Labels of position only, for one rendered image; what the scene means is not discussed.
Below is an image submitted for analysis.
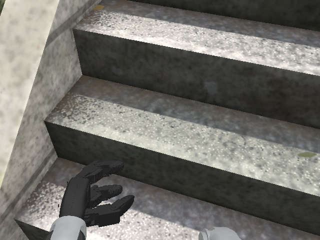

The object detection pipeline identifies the robot right thigh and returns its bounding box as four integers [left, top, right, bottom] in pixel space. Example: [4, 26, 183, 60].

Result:
[198, 227, 241, 240]

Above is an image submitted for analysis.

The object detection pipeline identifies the robot left forearm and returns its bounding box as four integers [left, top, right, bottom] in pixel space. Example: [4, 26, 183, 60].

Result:
[44, 215, 87, 240]

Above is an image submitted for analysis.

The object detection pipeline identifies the robot left hand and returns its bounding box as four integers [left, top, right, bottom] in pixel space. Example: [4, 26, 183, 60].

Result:
[58, 160, 135, 227]

